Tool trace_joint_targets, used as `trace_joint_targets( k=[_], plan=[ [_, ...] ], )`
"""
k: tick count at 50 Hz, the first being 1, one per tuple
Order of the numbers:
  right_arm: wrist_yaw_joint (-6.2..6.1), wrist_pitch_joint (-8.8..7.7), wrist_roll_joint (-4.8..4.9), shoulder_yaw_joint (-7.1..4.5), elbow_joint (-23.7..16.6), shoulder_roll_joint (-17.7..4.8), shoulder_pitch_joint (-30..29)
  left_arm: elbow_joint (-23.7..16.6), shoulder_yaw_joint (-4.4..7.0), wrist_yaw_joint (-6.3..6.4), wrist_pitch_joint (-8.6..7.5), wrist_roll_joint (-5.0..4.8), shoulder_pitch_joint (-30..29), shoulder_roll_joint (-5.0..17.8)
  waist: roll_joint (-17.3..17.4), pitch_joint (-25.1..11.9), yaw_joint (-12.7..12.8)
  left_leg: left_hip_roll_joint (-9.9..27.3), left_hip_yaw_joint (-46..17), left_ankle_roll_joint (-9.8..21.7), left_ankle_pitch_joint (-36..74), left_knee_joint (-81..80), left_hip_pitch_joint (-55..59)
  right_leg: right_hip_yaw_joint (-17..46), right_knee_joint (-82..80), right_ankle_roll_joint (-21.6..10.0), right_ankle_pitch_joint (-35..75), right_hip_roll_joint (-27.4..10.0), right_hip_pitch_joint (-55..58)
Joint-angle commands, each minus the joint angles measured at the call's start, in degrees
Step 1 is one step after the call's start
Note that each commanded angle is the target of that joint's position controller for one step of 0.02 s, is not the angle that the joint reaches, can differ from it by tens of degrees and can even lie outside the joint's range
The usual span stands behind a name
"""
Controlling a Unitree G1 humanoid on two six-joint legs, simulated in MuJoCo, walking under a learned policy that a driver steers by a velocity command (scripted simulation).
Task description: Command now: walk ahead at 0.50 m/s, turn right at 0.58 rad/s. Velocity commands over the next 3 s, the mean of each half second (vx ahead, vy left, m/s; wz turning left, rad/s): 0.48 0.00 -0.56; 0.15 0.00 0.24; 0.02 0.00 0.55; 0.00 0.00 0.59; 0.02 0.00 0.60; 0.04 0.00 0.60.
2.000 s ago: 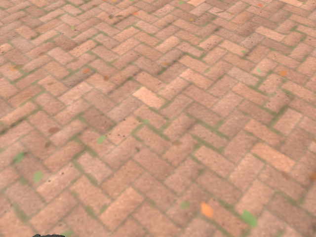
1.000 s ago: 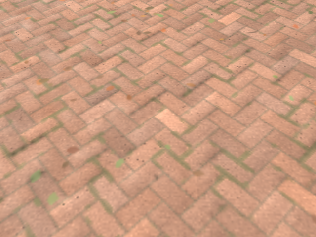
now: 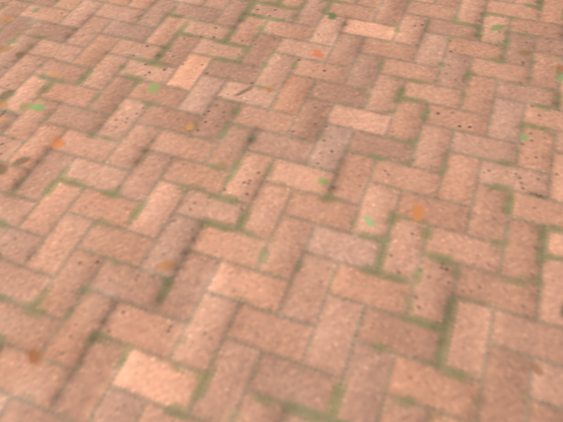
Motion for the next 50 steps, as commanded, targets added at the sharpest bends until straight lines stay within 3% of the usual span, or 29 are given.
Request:
trace_joint_targets(
  k=[1,5,9,13,14,15,16,17,18,19,20,21,22,25,27,29,32,35,36,37,38,39,40,42,44,48,50],
  plan=[
    [-0.23,0.57,-1.02,-1.29,-3.4,-4.5,1.1,-4.7,2.28,1.20,-1.41,-0.21,-1.2,9.0,-2.3,-5.1,-2.2,1.0,-0.4,-2.4,6.1,-6.8,-5.2,15.9,-11.8,-11.1,15.7,-14.5,5.1],
    [0.15,0.37,-0.66,-0.31,-5.9,-2.4,-7.9,-3.7,2.54,2.33,-0.79,-0.64,2.1,9.8,-5.0,-3.0,1.1,-2.4,0.3,-3.6,20.6,-25.3,-2.7,12.2,-11.0,-7.4,9.9,-10.6,2.3],
    [1.12,-0.42,0.34,-0.42,-7.9,-3.4,-13.1,-2.1,2.71,2.51,-0.34,-1.06,5.6,10.0,-6.3,-2.4,3.0,-4.6,-0.6,-2.6,24.4,-33.6,0.7,16.2,-8.3,-5.8,4.8,-12.1,4.3],
    [1.62,-1.41,0.47,-1.61,-7.5,-6.2,-10.1,-2.0,2.87,3.09,0.62,-0.91,5.2,9.6,-8.6,-3.3,0.7,-5.0,-1.7,0.2,15.7,-36.7,4.3,22.2,-1.4,-4.3,7.4,-14.6,10.4],
    [1.39,-1.69,0.36,-2.22,-6.4,-6.9,-5.8,-2.4,2.66,3.03,0.86,-0.82,4.2,8.9,-9.1,-5.0,-1.7,-5.5,-0.4,1.5,15.0,-38.6,10.2,22.1,2.2,-3.3,10.8,-13.2,10.0],
    [1.03,-1.99,-0.29,-3.10,-5.2,-8.7,0.6,-3.0,1.80,2.75,0.86,-0.50,3.7,6.8,-7.8,-10.3,-4.9,-2.7,-1.9,3.8,15.2,-38.8,21.4,19.8,11.2,-1.5,12.2,-9.9,7.4],
    [0.48,-1.76,-0.84,-3.83,-4.6,-12.0,9.6,-4.4,0.47,2.65,0.81,0.76,4.6,3.5,-0.4,-19.5,-7.7,7.4,-12.5,6.9,11.7,-37.4,37.3,14.5,27.8,0.8,-0.1,-5.5,-0.9],
    [1.04,-1.00,-1.18,-4.54,-2.5,-14.8,12.2,-5.8,-0.26,2.54,0.28,-1.62,13.5,1.1,20.9,-24.1,-2.7,18.5,-40.8,15.7,-3.0,-44.4,52.4,9.8,44.7,4.1,-26.4,0.7,-22.1],
    [1.26,-0.74,0.15,-3.17,-3.9,-8.5,9.9,-3.7,0.73,2.80,0.39,-2.29,12.2,7.7,12.0,-18.7,-4.2,18.0,-41.4,14.0,-14.3,-46.8,48.9,11.5,51.4,4.8,-23.4,-4.2,-28.1],
    [0.90,-0.30,0.35,-2.36,-4.4,-5.4,7.6,-4.5,1.54,2.71,0.68,-1.78,5.6,10.4,6.3,-11.7,-5.8,15.7,-31.1,11.5,-11.7,-47.4,41.8,9.5,52.1,5.2,-17.8,-6.1,-29.3],
    [0.82,0.06,-0.22,-1.97,-4.5,-4.9,5.0,-5.1,1.57,2.81,0.90,-1.15,2.6,9.8,2.1,-7.8,-4.8,13.3,-23.9,10.5,-3.5,-48.2,34.6,7.9,50.7,5.6,-13.8,-8.1,-27.2],
    [0.71,0.23,-0.49,-1.70,-3.9,-3.9,3.7,-5.8,1.70,2.61,0.86,-0.56,0.5,9.0,1.8,-4.8,-4.0,11.3,-18.8,10.4,2.8,-49.4,29.6,7.8,47.9,5.7,-11.2,-9.7,-26.1],
    [0.70,0.00,-1.15,-1.36,-3.3,-3.6,3.4,-6.1,1.50,2.37,0.93,-0.63,0.3,7.4,3.1,-3.6,-2.9,9.5,-15.0,10.4,10.5,-50.4,25.4,7.7,46.0,5.7,-10.2,-10.4,-22.7],
    [1.35,-0.79,-0.80,-1.25,-0.8,-3.9,3.6,-6.2,0.44,2.63,1.18,-0.01,1.1,3.2,3.6,-4.0,-0.5,8.0,-7.1,13.2,39.4,-49.8,22.0,5.3,37.3,7.1,-12.8,-9.0,-18.4],
    [1.25,-0.33,0.07,-1.51,0.1,-5.7,2.1,-6.9,-0.46,2.54,0.91,1.09,-0.8,1.7,3.7,-5.6,-0.1,7.0,-3.6,13.8,48.2,-49.2,21.9,2.7,28.0,8.0,-8.0,-9.4,-16.1],
    [0.92,0.84,0.94,-1.90,0.8,-7.4,2.5,-6.9,-0.89,2.09,0.49,1.00,-3.8,1.4,4.2,-7.3,-1.4,4.8,-0.9,12.6,48.7,-48.7,21.0,0.8,19.5,8.4,-0.2,-7.9,-10.9],
    [0.42,2.40,1.50,-2.17,2.6,-8.8,5.9,-7.9,-0.47,1.63,0.20,0.59,-8.3,3.2,4.3,-7.9,-3.0,4.9,-2.6,11.3,43.0,-46.0,23.3,0.9,11.8,8.2,4.6,-5.7,-7.9],
    [-0.12,3.36,2.34,-2.15,2.4,-8.9,4.4,-7.5,0.60,1.84,-0.20,0.90,-6.9,5.4,4.6,-8.0,-0.6,4.3,-6.2,8.5,33.0,-40.3,22.2,1.1,1.4,5.7,10.3,-4.8,-0.3],
    [-0.18,3.24,2.10,-1.65,2.4,-7.1,5.1,-7.1,1.36,2.32,-0.32,1.41,-5.2,7.5,3.4,-9.1,0.1,1.8,-5.7,6.2,28.4,-36.5,19.6,2.4,-1.6,3.9,17.3,-7.1,6.0],
    [-0.17,2.81,0.64,-0.54,0.7,-3.9,4.9,-7.6,2.29,3.25,-0.08,2.64,-1.7,11.6,-2.9,-14.4,1.0,-2.1,-3.3,3.2,14.7,-26.4,13.0,10.2,1.7,0.0,37.1,-17.3,16.8],
    [-0.11,2.88,0.26,0.75,1.3,-0.2,12.9,-8.2,2.53,3.65,1.15,3.00,-1.1,13.0,-15.0,-20.5,-1.1,-7.5,0.6,-0.2,-20.3,-11.6,0.9,21.3,4.5,-9.7,51.5,-31.2,27.6],
    [-0.25,3.81,1.47,-0.51,2.0,-5.1,13.0,-7.9,1.92,3.25,1.91,2.39,0.2,9.7,-13.4,-22.2,1.0,-6.4,-1.2,-1.7,-24.6,-2.6,-1.8,23.8,1.7,-12.2,41.0,-31.4,24.1],
    [-0.64,4.92,1.93,-1.59,1.5,-7.6,10.4,-8.0,1.30,3.01,2.07,1.63,-2.0,7.7,-10.3,-17.1,0.5,-4.9,-0.9,-2.4,-21.4,2.3,-4.9,19.8,-0.3,-10.4,31.2,-27.8,20.4],
    [-1.86,7.52,1.32,-2.23,1.7,-7.2,9.3,-8.0,0.59,2.91,2.06,0.97,-8.3,5.7,-8.8,-11.4,-1.7,-2.6,-0.8,-4.3,-14.6,3.2,-4.5,13.4,-4.1,-7.5,17.9,-23.9,11.2],
    [-2.31,9.23,1.03,-2.11,0.8,-5.3,9.6,-7.2,0.92,2.92,1.92,1.93,-11.4,6.4,-9.8,-8.5,-3.4,-2.7,1.4,-5.5,-9.7,1.7,0.9,7.8,-7.2,-7.1,13.6,-21.5,2.4],
    [-1.53,9.70,0.66,-1.52,-2.1,-3.2,6.4,-5.8,1.39,3.61,1.79,1.81,-12.8,6.9,-9.9,-8.9,-2.7,-1.6,2.8,-4.5,-4.6,-9.1,5.4,2.2,-7.8,-7.6,11.8,-21.8,1.1],
    [-0.73,9.68,0.62,-1.42,-3.5,-3.6,4.7,-5.0,1.86,3.75,2.07,1.51,-12.4,8.2,-9.9,-9.9,-2.0,-1.4,3.7,-3.5,-3.1,-13.8,7.8,1.7,-7.4,-7.8,12.2,-23.2,2.2]
  ],
)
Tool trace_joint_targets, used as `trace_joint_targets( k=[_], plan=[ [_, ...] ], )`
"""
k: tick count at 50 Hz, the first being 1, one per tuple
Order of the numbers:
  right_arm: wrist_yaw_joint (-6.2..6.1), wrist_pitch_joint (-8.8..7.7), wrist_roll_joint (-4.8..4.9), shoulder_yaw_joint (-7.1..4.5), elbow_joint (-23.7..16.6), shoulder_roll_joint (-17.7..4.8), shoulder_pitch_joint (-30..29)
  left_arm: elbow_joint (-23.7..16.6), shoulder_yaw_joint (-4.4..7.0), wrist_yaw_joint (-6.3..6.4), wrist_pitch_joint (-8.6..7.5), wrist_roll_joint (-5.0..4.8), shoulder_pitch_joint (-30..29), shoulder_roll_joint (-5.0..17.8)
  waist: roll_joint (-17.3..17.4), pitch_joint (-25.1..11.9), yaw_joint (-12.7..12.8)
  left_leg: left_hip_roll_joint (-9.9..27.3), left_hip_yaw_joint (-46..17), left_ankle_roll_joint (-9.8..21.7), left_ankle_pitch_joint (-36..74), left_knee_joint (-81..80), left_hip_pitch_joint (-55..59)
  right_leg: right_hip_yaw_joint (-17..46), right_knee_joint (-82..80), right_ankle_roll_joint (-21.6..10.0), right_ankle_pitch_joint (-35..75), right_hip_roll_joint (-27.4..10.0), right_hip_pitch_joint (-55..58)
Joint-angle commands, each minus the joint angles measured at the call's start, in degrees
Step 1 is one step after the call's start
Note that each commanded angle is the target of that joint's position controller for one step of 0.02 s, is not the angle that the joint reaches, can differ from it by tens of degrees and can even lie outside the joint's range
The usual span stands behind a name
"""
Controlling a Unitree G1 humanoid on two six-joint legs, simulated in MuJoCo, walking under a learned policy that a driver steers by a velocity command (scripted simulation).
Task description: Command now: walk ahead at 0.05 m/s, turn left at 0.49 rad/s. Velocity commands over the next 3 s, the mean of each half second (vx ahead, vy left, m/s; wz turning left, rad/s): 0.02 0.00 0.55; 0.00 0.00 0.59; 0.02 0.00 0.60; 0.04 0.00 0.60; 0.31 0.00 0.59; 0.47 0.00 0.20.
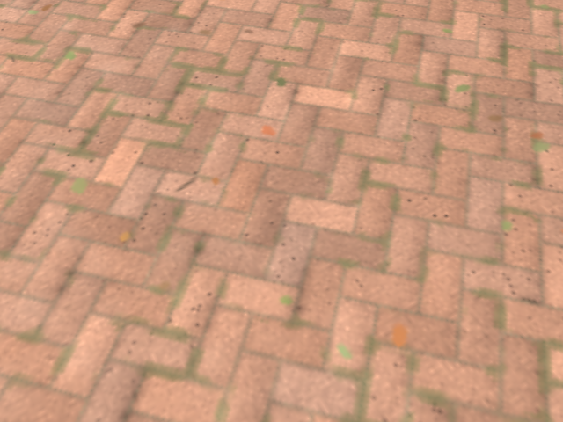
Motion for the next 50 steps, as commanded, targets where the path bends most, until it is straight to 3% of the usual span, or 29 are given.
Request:
trace_joint_targets(
  k=[1,4,5,6,7,8,9,10,11,12,14,20,26,29,30,31,32,33,34,35,36,39,42,44,47,50],
  plan=[
    [1.01,-0.08,-0.13,-0.58,-4.3,-3.4,2.0,-2.9,2.78,0.40,-0.49,-0.46,-2.5,9.8,-9.9,-9.3,-0.2,0.9,0.9,1.4,2.6,-5.8,6.4,8.9,-7.8,-12.4,10.9,-15.8,5.5],
    [2.05,0.14,-0.13,-1.20,-4.8,-4.3,3.3,-1.9,3.20,0.24,0.01,-1.84,-3.1,11.1,-9.4,-9.1,-1.8,-0.3,3.2,4.3,6.4,-15.7,11.6,7.3,-4.2,-9.6,8.1,-16.2,5.9],
    [2.16,0.13,-0.29,-1.54,-4.1,-4.6,5.1,-1.2,3.17,0.26,0.21,-2.39,-2.7,10.6,-8.4,-9.0,-2.6,-1.7,4.0,5.8,9.7,-20.9,15.3,5.5,-1.2,-7.3,4.3,-14.9,4.3],
    [1.88,0.09,-0.69,-2.21,-3.8,-6.2,6.5,0.2,2.88,0.16,0.48,-2.42,0.0,8.8,-4.3,-7.5,-2.5,-1.7,1.0,8.0,14.5,-26.8,19.1,2.3,4.9,-3.1,-2.3,-12.1,0.4],
    [0.69,-0.05,-0.78,-3.77,-4.9,-12.9,6.9,-0.4,2.06,-0.23,0.67,-0.34,2.2,5.5,13.0,-5.9,-0.2,11.7,-18.0,13.7,32.0,-33.0,25.0,-4.4,21.8,3.6,-18.0,-4.5,-12.2],
    [0.84,-0.92,-2.50,-3.90,-7.2,-15.9,5.2,-3.3,2.11,0.32,0.57,0.18,-3.2,6.2,17.1,-4.8,-2.4,20.1,-30.6,24.4,36.7,-36.0,21.6,2.5,34.0,5.7,-31.4,2.8,-21.6],
    [1.26,-2.19,-3.43,-3.43,-7.3,-13.8,5.0,-3.5,2.76,0.70,0.63,-0.53,-5.9,8.3,10.7,-6.3,-3.8,18.0,-28.3,24.7,30.4,-37.3,20.0,8.3,40.1,4.7,-29.2,1.9,-21.7],
    [1.16,-3.11,-2.61,-3.07,-7.3,-12.3,2.4,-2.9,3.21,0.99,0.87,-1.22,-4.8,8.8,8.3,-5.3,-1.8,14.6,-23.8,21.2,26.8,-36.7,19.6,9.8,41.1,3.8,-23.5,1.1,-21.9],
    [0.82,-3.28,-1.23,-2.64,-7.8,-10.3,-0.6,-1.3,3.52,1.50,1.11,-0.91,-2.8,8.7,5.7,-5.5,-0.3,12.0,-20.9,18.1,24.2,-35.9,19.9,10.4,40.3,3.9,-19.3,0.5,-21.8],
    [0.43,-3.18,-0.34,-2.04,-8.2,-8.8,-2.2,-0.7,3.75,1.82,1.25,-0.49,-1.9,9.1,6.3,-5.7,0.3,10.8,-19.2,16.9,26.2,-35.4,19.4,10.4,40.3,4.4,-16.6,0.6,-20.8],
    [-0.23,-2.90,-0.53,-1.49,-8.6,-7.7,-1.7,-0.4,3.69,1.51,0.81,-0.74,-0.6,8.2,6.1,-7.9,0.8,9.1,-17.8,16.9,30.5,-34.6,19.9,10.3,41.0,5.2,-13.2,1.9,-18.1],
    [-1.20,-2.07,-0.25,-2.40,-9.2,-9.5,0.4,-1.2,2.65,0.67,-0.01,-1.40,-3.2,6.2,6.7,-8.1,-1.1,7.9,-21.2,17.3,25.3,-33.5,22.9,11.6,24.4,6.6,-11.1,3.2,-14.9],
    [-0.34,-1.24,-0.04,-2.84,-10.5,-10.0,-1.5,-1.1,2.79,-0.74,-1.20,-2.04,-2.0,7.4,8.1,-7.7,-1.2,7.0,-28.4,17.8,26.7,-32.1,19.6,12.0,13.4,5.6,-13.7,5.1,-5.9],
    [-0.49,-0.67,0.91,-2.77,-11.3,-9.5,-3.9,-0.1,3.09,-1.51,-1.99,-2.13,1.9,7.5,7.7,-8.5,1.4,4.4,-29.8,15.3,28.2,-29.0,18.9,11.0,-0.3,3.9,-6.2,5.3,2.0],
    [-0.72,-0.53,1.15,-2.51,-11.7,-8.5,-3.9,0.5,3.54,-1.50,-2.08,-1.83,3.6,8.7,6.4,-8.9,1.9,2.2,-28.5,12.9,22.9,-26.9,15.6,11.8,-5.3,2.7,0.4,2.6,7.9],
    [-0.65,-0.56,0.52,-1.78,-11.8,-5.7,-1.6,0.1,4.27,-1.16,-1.75,-0.88,4.5,12.2,-2.4,-10.6,0.5,-2.5,-22.7,9.6,8.0,-17.8,8.6,20.5,-6.4,-1.2,5.2,-7.9,15.0],
    [-0.56,-1.05,0.86,-1.89,-13.3,-5.5,-0.2,0.1,4.87,-1.10,-1.18,0.73,2.9,16.0,-17.6,-7.3,-2.0,-11.8,-11.6,6.0,-12.1,-7.9,-3.6,33.7,-7.7,-10.9,17.0,-17.9,15.1],
    [-0.53,-1.53,-0.30,-3.46,-12.0,-10.7,1.2,-1.4,4.06,-1.05,-1.41,1.07,0.9,12.6,-13.5,-7.0,-1.2,-7.5,-10.9,3.2,-13.7,6.1,-4.8,34.7,-7.7,-15.6,18.1,-22.0,12.1],
    [-0.30,-1.36,0.20,-4.44,-10.6,-12.6,2.1,-2.4,3.07,-0.72,-1.43,0.59,-1.9,9.5,-9.8,-6.1,-2.1,-6.4,-10.4,2.3,-9.8,11.2,-4.3,28.7,-7.0,-13.8,16.1,-18.5,10.3],
    [-0.41,-0.75,0.24,-4.46,-9.3,-11.2,3.0,-2.7,2.71,-0.44,-1.23,-0.16,-3.9,8.3,-8.3,-5.0,-2.8,-5.9,-9.5,1.1,-6.3,13.5,-4.7,23.3,-6.3,-11.0,12.6,-14.4,9.9],
    [-0.46,-0.22,0.11,-4.15,-9.1,-9.8,3.0,-2.8,2.37,-0.15,-1.13,-1.06,-4.2,7.5,-8.6,-4.1,-2.0,-5.7,-9.1,0.1,-3.2,15.8,-6.6,20.4,-6.0,-10.0,12.0,-12.6,10.7],
    [0.11,-0.08,0.94,-2.93,-11.3,-6.3,-0.5,-2.2,2.33,0.64,-0.27,-0.60,-1.0,8.4,-9.9,-3.5,0.6,-4.3,-4.9,-1.6,0.4,11.8,-8.1,14.7,-6.5,-10.9,15.4,-11.0,13.3],
    [0.59,-0.29,0.62,-2.14,-13.3,-5.0,-3.3,-1.7,3.00,0.77,0.41,-0.47,1.4,10.4,-10.7,-5.5,2.8,-1.8,-3.2,-2.2,0.0,3.5,-6.9,13.5,-6.0,-12.1,17.5,-13.2,18.1],
    [1.08,-0.32,0.30,-1.63,-14.0,-4.3,-3.5,-1.9,3.53,0.29,0.69,-0.77,0.6,11.9,-11.1,-6.1,2.9,-0.7,-1.2,-1.6,-0.3,-2.2,-2.2,11.4,-5.9,-12.0,18.4,-13.9,16.6],
    [1.64,-0.01,0.43,-1.83,-14.3,-5.1,-2.4,-1.9,3.97,-0.61,0.82,-1.47,0.0,13.2,-11.8,-6.3,2.4,-1.2,1.8,-0.1,0.6,-9.5,3.9,9.1,-4.9,-11.4,19.4,-14.8,14.3],
    [2.26,0.49,0.52,-2.38,-13.9,-5.3,0.9,-1.4,4.08,-1.07,0.53,-3.10,-1.0,13.5,-11.1,-6.4,-0.2,-2.4,3.7,3.3,7.9,-22.4,11.0,7.0,0.0,-8.3,16.9,-15.0,12.9]
  ],
)
Over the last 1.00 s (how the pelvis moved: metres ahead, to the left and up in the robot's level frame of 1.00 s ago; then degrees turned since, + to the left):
0.40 -0.01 0.00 -4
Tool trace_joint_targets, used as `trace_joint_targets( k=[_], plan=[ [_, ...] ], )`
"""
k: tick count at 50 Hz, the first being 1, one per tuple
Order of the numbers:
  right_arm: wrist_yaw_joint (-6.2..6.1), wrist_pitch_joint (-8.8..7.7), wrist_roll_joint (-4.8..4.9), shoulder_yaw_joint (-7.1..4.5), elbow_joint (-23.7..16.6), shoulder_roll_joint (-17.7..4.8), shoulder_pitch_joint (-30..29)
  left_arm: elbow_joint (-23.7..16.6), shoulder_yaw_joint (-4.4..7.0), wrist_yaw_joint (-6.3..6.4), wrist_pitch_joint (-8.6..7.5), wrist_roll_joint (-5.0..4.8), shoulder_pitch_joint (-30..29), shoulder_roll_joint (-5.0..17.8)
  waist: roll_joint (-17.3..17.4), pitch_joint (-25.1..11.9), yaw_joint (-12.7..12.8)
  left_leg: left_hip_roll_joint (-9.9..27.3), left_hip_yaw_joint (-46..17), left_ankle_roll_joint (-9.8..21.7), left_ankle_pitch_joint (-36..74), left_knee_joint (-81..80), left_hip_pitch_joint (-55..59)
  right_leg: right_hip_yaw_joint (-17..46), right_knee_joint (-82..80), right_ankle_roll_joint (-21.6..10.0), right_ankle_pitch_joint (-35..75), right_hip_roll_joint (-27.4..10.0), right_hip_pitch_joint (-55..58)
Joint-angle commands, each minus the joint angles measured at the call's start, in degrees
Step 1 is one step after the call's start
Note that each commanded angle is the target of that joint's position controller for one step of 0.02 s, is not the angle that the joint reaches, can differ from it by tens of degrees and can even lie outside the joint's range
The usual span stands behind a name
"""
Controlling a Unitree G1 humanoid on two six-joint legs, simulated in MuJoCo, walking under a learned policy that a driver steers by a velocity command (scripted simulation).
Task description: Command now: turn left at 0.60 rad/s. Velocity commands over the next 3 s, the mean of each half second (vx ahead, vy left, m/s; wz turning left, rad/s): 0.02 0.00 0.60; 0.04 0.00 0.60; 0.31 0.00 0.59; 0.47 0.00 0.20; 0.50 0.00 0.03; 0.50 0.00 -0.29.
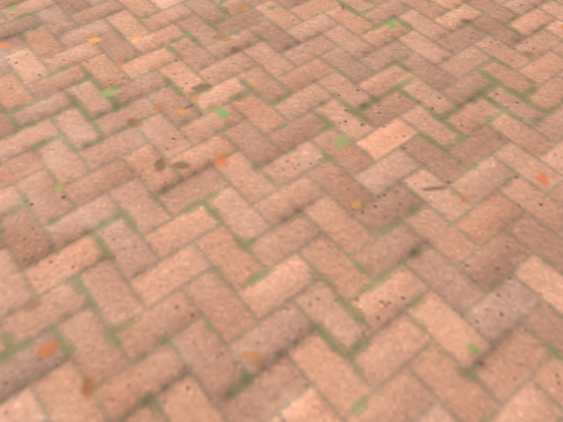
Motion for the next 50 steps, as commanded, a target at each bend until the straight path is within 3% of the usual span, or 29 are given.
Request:
trace_joint_targets(
  k=[1,2,3,4,5,6,7,8,10,15,20,22,23,25,26,27,28,29,31,32,35,38,42,45,46,47,48,49,50],
  plan=[
    [0.13,-0.51,-0.14,-2.61,-3.4,-6.6,3.9,-2.5,2.86,-0.23,-1.02,-1.48,-0.7,10.2,-7.7,-8.3,-2.2,-2.8,2.9,4.3,10.5,-15.1,9.3,5.3,2.4,-8.1,20.2,-11.0,3.3],
    [-0.52,-0.70,-0.12,-3.85,-3.2,-10.2,6.4,-1.5,2.17,-0.50,-1.26,-0.31,2.6,7.6,1.3,-9.8,-2.2,1.3,-4.9,7.1,25.3,-18.5,19.1,0.4,12.8,-3.2,9.6,-7.2,-5.2],
    [-1.50,-1.19,-0.60,-4.91,-5.1,-17.1,6.7,-4.5,0.42,-0.71,-1.32,3.43,1.6,3.3,19.8,-10.1,-0.4,17.3,-27.2,16.2,49.5,-16.8,26.9,-1.7,30.9,2.8,-23.4,1.2,-23.2],
    [-0.54,-2.81,-2.76,-4.13,-5.5,-14.9,8.1,-5.9,1.30,0.00,-1.42,2.11,-4.0,6.4,13.9,-14.2,-5.6,21.1,-31.7,24.9,45.3,-19.1,21.7,8.2,40.8,3.0,-25.9,3.9,-25.6],
    [-0.20,-3.97,-2.78,-3.47,-4.9,-13.1,5.9,-5.9,1.91,0.36,-1.11,0.60,-5.2,8.2,9.4,-11.1,-4.3,17.7,-26.3,23.0,38.9,-20.2,19.4,10.1,43.9,2.3,-21.5,2.7,-26.3],
    [-0.49,-4.41,-1.70,-3.16,-4.4,-11.6,2.9,-5.3,2.19,0.69,-0.91,0.45,-4.4,8.5,7.7,-8.7,-2.6,14.1,-22.4,19.5,32.6,-20.4,17.4,10.6,42.5,1.7,-16.1,1.8,-26.6],
    [-0.88,-4.27,-0.80,-2.55,-4.7,-10.0,0.6,-4.4,2.40,1.09,-0.71,0.90,-3.7,8.7,6.4,-7.9,-1.8,12.0,-20.6,17.2,29.6,-20.5,16.3,11.1,40.7,1.8,-12.3,1.3,-26.3],
    [-1.28,-4.02,-0.55,-2.15,-4.9,-9.8,-1.0,-4.3,2.52,1.15,-0.62,1.27,-2.8,8.8,7.0,-7.7,-0.8,10.6,-19.3,16.7,30.9,-20.6,14.0,10.8,40.5,2.3,-9.2,2.0,-24.2],
    [-1.86,-3.75,-1.09,-1.75,-5.2,-9.3,-1.4,-3.7,2.34,0.83,-0.75,1.03,-1.2,7.8,7.5,-9.3,0.0,9.2,-18.3,16.8,31.1,-20.9,13.3,10.4,39.6,3.0,-5.5,3.4,-21.6],
    [-2.48,-3.32,-0.90,-2.14,-4.7,-10.4,-0.2,-4.5,1.52,0.71,-0.96,0.85,-3.4,6.1,8.0,-8.7,-1.5,8.0,-21.7,16.9,23.1,-20.3,14.3,11.5,25.5,4.0,-4.1,4.9,-20.1],
    [-1.93,-2.67,-0.92,-2.48,-4.8,-11.1,-1.1,-5.0,1.55,-0.10,-1.80,0.38,-3.7,6.5,9.1,-8.0,-2.1,7.3,-27.5,17.0,19.3,-19.1,10.7,12.2,16.2,3.2,-6.2,6.7,-14.0],
    [-1.73,-2.49,-0.41,-2.37,-4.7,-10.8,-1.0,-5.2,1.66,-0.65,-2.40,-0.06,-2.8,6.8,9.2,-9.2,-2.1,6.2,-30.1,16.8,7.9,-19.9,10.0,11.7,11.9,2.1,-6.0,7.2,-10.8],
    [-1.67,-2.43,-0.14,-2.24,-4.6,-10.5,-1.1,-5.3,1.74,-0.94,-2.76,-0.34,-2.3,6.7,9.5,-8.7,-1.7,5.4,-31.3,16.4,0.7,-20.4,8.4,11.3,8.8,1.3,-5.6,7.4,-8.5],
    [-1.88,-2.30,0.06,-1.74,-5.0,-9.4,-3.9,-4.6,2.00,-0.96,-3.46,-0.06,0.5,6.2,9.2,-6.4,1.5,2.1,-30.8,13.5,2.1,-17.3,4.2,10.5,-4.2,-0.4,2.3,7.0,-0.6],
    [-2.02,-2.51,-0.18,-1.07,-4.9,-7.0,-2.4,-4.2,2.66,-0.68,-3.69,0.80,3.2,8.7,5.6,-8.6,1.6,-0.5,-27.6,10.3,-0.5,-11.2,0.0,15.3,-6.7,-2.7,5.8,0.3,7.1],
    [-1.97,-2.73,-0.59,-0.38,-5.4,-4.1,1.6,-4.5,3.41,-0.33,-3.42,2.10,3.3,13.8,-9.2,-9.8,-1.8,-8.9,-15.7,5.8,-12.6,2.9,-9.1,29.0,-8.2,-9.3,13.5,-12.2,12.7],
    [-2.31,-3.25,-0.63,-1.95,-6.3,-9.0,0.1,-4.3,3.53,-0.72,-3.63,3.19,3.6,13.4,-12.9,-6.7,-0.5,-8.9,-11.6,3.3,-17.4,14.1,-15.5,38.2,-10.2,-16.7,16.4,-18.9,7.8],
    [-2.36,-3.21,-0.69,-3.17,-5.3,-12.2,0.5,-5.2,2.54,-0.49,-3.79,2.54,1.1,10.4,-8.9,-5.5,-1.3,-5.4,-11.3,1.8,-13.6,21.6,-15.9,34.0,-9.6,-17.1,16.5,-17.9,6.2],
    [-2.39,-2.09,-0.40,-3.48,-3.2,-10.9,2.2,-6.0,1.44,0.31,-3.27,1.18,-2.2,6.9,-7.2,-4.4,-2.0,-4.2,-9.7,-0.4,-7.0,26.2,-16.4,23.4,-8.7,-12.8,14.9,-11.2,6.0],
    [-2.14,-1.69,-0.20,-3.15,-3.2,-9.4,2.2,-5.9,1.23,0.69,-2.98,0.86,-2.2,6.7,-7.7,-3.7,-1.5,-3.9,-8.7,-1.3,-4.9,27.8,-17.1,20.3,-8.6,-12.7,18.2,-10.3,6.0],
    [-1.47,-1.66,0.46,-1.95,-5.0,-6.0,-1.7,-5.1,1.53,1.46,-1.96,1.44,1.1,7.9,-8.7,-4.3,1.0,-2.4,-4.5,-2.8,-1.9,22.5,-17.6,14.3,-9.0,-13.6,24.6,-9.3,9.0],
    [-0.69,-1.73,-0.05,-1.15,-6.2,-4.6,-3.7,-4.7,2.20,1.38,-1.09,1.23,2.2,9.7,-8.7,-6.2,2.3,-0.4,-2.7,-2.9,-1.6,14.4,-14.8,11.7,-8.3,-14.3,27.6,-11.0,11.8],
    [0.21,-1.47,-0.11,-1.12,-6.8,-4.9,-3.5,-4.5,2.97,0.29,-0.79,0.20,0.8,12.0,-9.6,-6.6,1.9,-0.3,1.1,-1.0,-0.1,4.1,-6.1,7.7,-7.2,-13.4,29.2,-12.0,8.5],
    [0.76,-0.88,0.07,-1.85,-6.7,-5.7,-1.6,-3.9,3.19,-0.43,-1.24,-1.49,0.3,12.4,-9.4,-6.8,0.2,-1.5,2.8,2.0,4.0,-6.6,-0.2,6.3,-2.4,-11.1,28.6,-12.8,8.5],
    [0.73,-0.86,-0.06,-2.41,-5.9,-6.3,1.0,-3.7,2.99,-0.50,-1.45,-2.11,0.0,11.7,-8.2,-7.6,-1.6,-2.8,3.5,3.8,9.3,-13.2,5.4,4.2,2.1,-8.9,27.5,-11.6,6.3],
    [0.12,-0.97,-0.31,-3.61,-5.0,-9.1,4.8,-2.4,2.35,-0.74,-1.91,-1.70,3.2,9.5,-2.9,-9.9,-2.9,-2.8,0.6,6.2,18.9,-18.5,15.1,0.3,11.1,-5.1,23.7,-8.4,1.1],
    [-1.04,-1.30,-0.40,-5.16,-5.7,-15.9,8.3,-4.6,0.86,-0.72,-2.12,1.63,3.2,5.6,12.4,-12.8,-3.0,11.3,-19.3,12.1,42.7,-18.1,28.5,-2.5,28.8,0.3,-5.6,-2.5,-15.7],
    [-0.67,-2.74,-2.18,-4.68,-6.8,-17.3,6.6,-6.7,0.46,-0.25,-2.13,2.43,0.2,5.3,17.0,-16.1,-3.1,21.8,-34.7,25.3,46.8,-18.5,26.1,5.3,41.2,2.7,-25.3,4.9,-25.4],
    [-0.05,-4.01,-1.60,-3.66,-5.9,-12.9,7.6,-6.3,1.46,-0.22,-1.87,1.20,-1.2,8.8,9.1,-16.4,-5.3,19.0,-30.0,25.1,34.1,-20.4,25.4,10.3,45.3,2.3,-23.0,2.5,-26.5]
  ],
)
Over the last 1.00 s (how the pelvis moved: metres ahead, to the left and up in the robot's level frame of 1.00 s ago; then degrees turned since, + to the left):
0.01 0.02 0.00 35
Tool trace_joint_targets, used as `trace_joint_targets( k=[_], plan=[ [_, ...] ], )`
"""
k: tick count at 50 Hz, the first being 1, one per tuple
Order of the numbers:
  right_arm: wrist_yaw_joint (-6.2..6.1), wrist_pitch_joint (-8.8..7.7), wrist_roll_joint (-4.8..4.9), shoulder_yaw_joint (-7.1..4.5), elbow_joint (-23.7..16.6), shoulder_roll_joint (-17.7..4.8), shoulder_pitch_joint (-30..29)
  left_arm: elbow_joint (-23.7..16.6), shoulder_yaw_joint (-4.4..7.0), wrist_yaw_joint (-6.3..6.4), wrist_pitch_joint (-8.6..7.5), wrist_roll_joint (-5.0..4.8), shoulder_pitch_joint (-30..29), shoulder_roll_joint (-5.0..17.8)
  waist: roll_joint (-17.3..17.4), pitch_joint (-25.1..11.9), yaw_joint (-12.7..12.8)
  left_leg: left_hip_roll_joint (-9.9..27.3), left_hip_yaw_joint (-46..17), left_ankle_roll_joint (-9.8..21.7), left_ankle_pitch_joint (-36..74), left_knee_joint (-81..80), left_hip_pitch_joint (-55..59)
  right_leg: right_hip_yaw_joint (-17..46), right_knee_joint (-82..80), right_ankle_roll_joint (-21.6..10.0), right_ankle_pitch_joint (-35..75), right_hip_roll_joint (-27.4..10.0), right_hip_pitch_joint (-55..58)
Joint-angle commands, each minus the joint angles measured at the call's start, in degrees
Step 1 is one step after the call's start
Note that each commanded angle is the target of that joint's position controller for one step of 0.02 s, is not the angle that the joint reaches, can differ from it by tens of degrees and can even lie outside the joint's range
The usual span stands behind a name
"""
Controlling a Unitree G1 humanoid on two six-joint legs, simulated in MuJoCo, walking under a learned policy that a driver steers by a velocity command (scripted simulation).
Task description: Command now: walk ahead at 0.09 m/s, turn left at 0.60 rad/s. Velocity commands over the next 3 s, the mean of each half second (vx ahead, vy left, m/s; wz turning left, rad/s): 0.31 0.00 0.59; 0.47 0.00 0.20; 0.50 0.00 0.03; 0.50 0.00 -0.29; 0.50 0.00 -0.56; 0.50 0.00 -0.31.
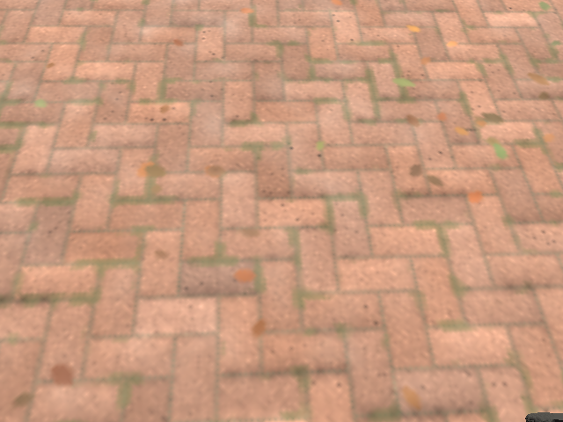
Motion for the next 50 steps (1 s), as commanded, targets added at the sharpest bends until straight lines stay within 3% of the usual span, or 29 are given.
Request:
trace_joint_targets(
  k=[1,2,3,4,7,10,14,16,18,19,20,21,22,23,24,27,32,35,37,40,41,43,44,45,46,47,48,49,50],
  plan=[
    [-0.15,-3.10,0.33,-3.04,-1.2,-10.4,8.7,-6.3,1.25,-0.08,-1.28,-0.44,-2.8,6.5,10.1,-13.1,-4.3,18.3,-25.7,15.0,12.0,-14.6,22.4,7.1,19.0,-0.7,-3.1,2.1,-20.7],
    [-0.33,-3.24,1.25,-2.79,-0.8,-9.2,7.2,-5.7,1.52,-0.06,-1.52,-0.32,-3.0,6.6,7.4,-10.5,-3.6,15.1,-24.2,11.9,-3.8,-16.8,19.9,7.1,14.9,-1.4,2.0,0.9,-21.4],
    [-0.59,-3.23,1.51,-2.27,-1.1,-8.6,5.6,-6.0,1.75,-0.07,-1.66,-0.09,-3.8,7.2,8.9,-7.9,-3.3,13.8,-24.3,11.0,-11.0,-19.0,17.2,7.0,11.4,-1.4,6.1,0.8,-21.1],
    [-0.92,-3.32,0.85,-1.91,-1.6,-8.5,4.6,-5.9,1.67,-0.38,-2.00,-0.03,-4.0,6.7,10.4,-6.7,-2.8,12.5,-24.2,10.8,-12.9,-20.7,14.7,6.4,10.4,-1.1,9.7,1.7,-19.5],
    [-1.65,-4.19,-0.09,-1.80,-1.4,-8.5,4.7,-5.2,1.13,-0.78,-3.49,-0.02,-3.9,5.0,10.0,-6.0,-2.5,11.0,-22.8,11.0,-9.9,-22.1,13.2,5.9,1.6,-0.5,14.9,3.3,-17.0],
    [-1.93,-4.51,0.38,-2.15,-0.2,-9.6,6.3,-5.6,0.43,-1.07,-4.51,-0.07,-6.2,3.4,10.4,-5.1,-3.5,9.8,-21.8,10.5,-7.9,-20.9,11.5,6.2,-8.7,0.2,17.1,4.9,-13.6],
    [-1.56,-4.32,0.98,-2.42,1.0,-10.6,8.0,-6.4,0.22,-1.93,-5.58,-0.85,-8.2,3.6,10.3,-4.2,-4.4,9.9,-25.0,10.4,-10.1,-18.9,7.9,6.7,-16.1,-0.2,16.7,6.3,-8.2],
    [-1.31,-4.18,1.02,-2.22,1.3,-10.2,8.1,-6.4,0.56,-2.11,-6.16,-1.33,-6.9,4.4,10.3,-4.3,-3.5,9.9,-27.6,9.8,-11.6,-17.6,6.3,7.0,-18.3,-1.0,16.9,6.7,-3.8],
    [-1.23,-3.94,1.06,-1.68,1.3,-8.5,6.8,-5.4,1.01,-1.99,-6.76,-1.42,-2.7,4.5,9.7,-4.6,-0.5,7.9,-28.2,8.1,-13.4,-14.2,3.0,6.3,-22.9,-2.3,19.4,6.8,4.2],
    [-1.29,-3.92,0.94,-1.06,1.3,-6.4,6.8,-4.5,1.41,-1.70,-6.96,-1.16,1.0,4.9,8.9,-5.5,1.5,5.6,-26.9,6.4,-14.0,-10.3,-0.3,6.6,-24.9,-3.1,19.5,5.8,10.8],
    [-1.36,-4.07,0.62,0.11,0.9,-2.6,6.5,-3.4,2.16,-1.16,-7.09,-0.45,8.1,7.2,4.2,-8.8,4.3,2.1,-22.5,3.4,-18.1,1.4,-7.0,14.0,-27.0,-5.8,14.5,-1.8,20.9],
    [-1.64,-4.58,1.37,1.04,-1.9,0.3,7.3,-2.5,3.11,-1.02,-6.74,1.27,13.1,12.5,-9.7,-11.4,3.8,-4.8,-12.2,0.1,-22.5,19.9,-20.0,35.8,-35.7,-12.6,-6.1,-14.0,28.5],
    [-1.83,-5.01,2.29,-0.04,-2.0,-4.6,8.6,-2.2,3.12,-1.54,-6.68,1.06,11.9,11.8,-11.7,-7.7,2.4,-1.1,-11.8,-1.0,-19.8,29.8,-26.8,47.2,-39.5,-16.1,-17.5,-18.5,25.3],
    [-1.81,-4.91,2.04,-0.84,-0.7,-7.1,7.6,-2.8,1.99,-1.38,-6.59,0.13,9.6,7.9,-8.5,-3.1,2.2,1.1,-11.7,-1.3,-14.8,33.5,-28.7,41.8,-39.3,-15.4,-15.5,-16.3,22.2],
    [-1.72,-4.84,1.35,-0.94,0.5,-7.0,7.4,-2.9,1.21,-1.22,-6.50,0.00,8.3,5.3,-6.1,-1.3,1.7,1.8,-10.9,-1.6,-10.3,34.1,-27.9,34.7,-39.0,-13.8,-8.6,-13.0,20.2],
    [-0.93,-5.47,0.99,-0.44,1.0,-4.0,5.0,-2.0,0.21,-0.74,-6.48,0.69,7.8,3.0,-4.8,-0.5,1.0,3.6,-9.7,-2.0,-1.9,31.3,-24.7,21.8,-40.7,-12.6,9.3,-8.1,16.0],
    [-0.10,-6.24,0.06,1.15,-0.3,-0.8,-0.7,0.5,0.25,-0.50,-6.38,-0.32,10.0,4.6,-3.1,-0.9,1.6,5.0,-4.9,-3.9,6.8,18.2,-23.8,12.2,-42.5,-14.1,26.5,-6.8,16.3],
    [0.96,-7.07,0.31,2.17,-1.6,1.0,-6.8,2.3,0.25,-0.38,-5.72,-0.95,12.7,5.9,-3.0,0.0,3.8,4.6,-1.4,-4.0,12.7,7.3,-18.5,8.0,-42.5,-13.4,30.5,-5.9,15.1],
    [1.70,-7.38,0.84,2.22,-2.3,0.8,-9.6,3.5,0.28,-0.42,-5.24,-1.33,14.9,6.8,-3.2,0.6,4.5,3.8,-0.2,-3.2,13.4,2.7,-15.6,7.5,-42.5,-13.2,31.8,-7.2,15.8],
    [2.44,-7.64,1.10,1.44,-2.9,-1.4,-10.4,4.9,0.47,-0.35,-4.29,-1.80,15.9,8.0,-4.1,0.2,2.5,2.3,0.1,-0.4,10.3,-2.0,-11.7,7.1,-39.7,-12.0,41.4,-9.6,20.5],
    [2.37,-7.60,0.92,0.80,-2.4,-2.7,-8.1,5.2,0.61,-0.21,-4.01,-1.80,15.8,8.7,-4.7,-1.9,0.5,1.0,0.9,0.9,9.0,-3.1,-7.2,6.2,-36.0,-11.3,51.4,-9.6,21.8],
    [1.44,-7.08,0.65,-1.60,1.9,-6.9,6.5,5.0,0.19,0.24,-3.56,-1.52,15.1,8.4,-3.8,-11.5,-7.8,-0.6,2.1,4.4,11.5,-5.4,15.3,2.1,-17.9,-8.6,62.5,-6.1,16.2],
    [0.41,-6.32,0.18,-2.76,3.8,-11.1,17.0,3.0,-1.18,0.41,-3.81,0.36,15.3,5.3,3.5,-20.4,-11.3,11.1,-11.2,7.7,11.4,-2.5,33.8,0.7,0.7,-6.7,41.9,-3.1,2.8],
    [0.66,-6.43,-0.32,-2.77,4.2,-14.5,16.8,1.7,-3.28,-0.04,-4.91,0.08,22.5,-1.9,18.2,-28.0,-5.3,24.1,-40.3,16.5,-2.2,-10.3,46.0,4.7,18.5,-3.9,-2.2,7.4,-15.8],
    [0.70,-6.61,0.09,-1.52,4.2,-8.5,16.1,2.1,-1.64,-0.42,-5.91,-1.51,17.1,5.1,12.2,-24.4,-8.2,22.4,-41.7,15.1,-7.0,-14.5,42.4,10.5,23.8,-4.3,-2.5,4.8,-21.7],
    [0.65,-6.79,0.25,-0.79,4.5,-6.7,12.5,0.1,-1.04,-0.72,-6.42,-2.77,11.7,6.6,10.5,-15.4,-7.2,20.3,-32.1,13.1,-2.4,-15.5,35.2,8.7,23.5,-4.7,2.7,2.2,-25.0],
    [0.75,-6.97,0.19,-0.48,4.5,-5.8,9.3,-0.1,-1.30,-0.51,-6.69,-2.21,9.3,5.7,5.8,-10.9,-5.5,17.7,-25.7,12.0,5.1,-16.6,27.5,7.5,21.0,-4.5,7.6,-0.1,-23.3],
    [0.95,-7.14,-0.30,-0.22,4.5,-4.8,6.8,-0.2,-1.13,-0.46,-6.59,-1.17,8.5,5.2,5.0,-8.1,-3.6,15.6,-21.4,11.6,10.4,-18.2,21.5,7.2,18.1,-4.0,10.7,-1.4,-21.4],
    [1.01,-7.43,-0.90,0.09,4.5,-3.6,5.4,0.2,-1.12,-0.69,-6.06,-0.99,9.8,4.5,6.0,-7.6,-1.7,14.1,-18.7,11.5,13.4,-20.0,17.6,7.8,16.8,-3.6,13.0,-2.6,-18.2]
  ],
)
Over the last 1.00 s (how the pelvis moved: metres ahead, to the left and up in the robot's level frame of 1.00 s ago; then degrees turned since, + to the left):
0.03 0.06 -0.01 35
